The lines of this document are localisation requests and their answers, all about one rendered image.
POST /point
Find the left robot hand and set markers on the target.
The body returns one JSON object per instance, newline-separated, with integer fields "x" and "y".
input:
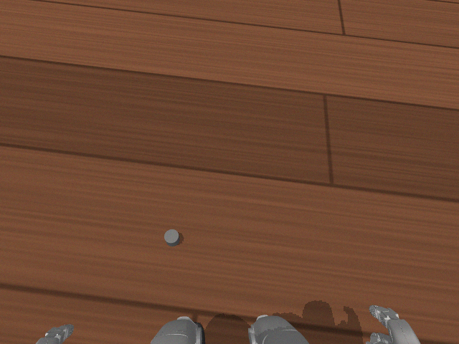
{"x": 57, "y": 335}

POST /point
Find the tin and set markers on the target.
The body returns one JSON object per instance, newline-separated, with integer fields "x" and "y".
{"x": 172, "y": 237}

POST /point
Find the right robot hand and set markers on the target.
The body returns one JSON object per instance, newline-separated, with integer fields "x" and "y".
{"x": 400, "y": 331}

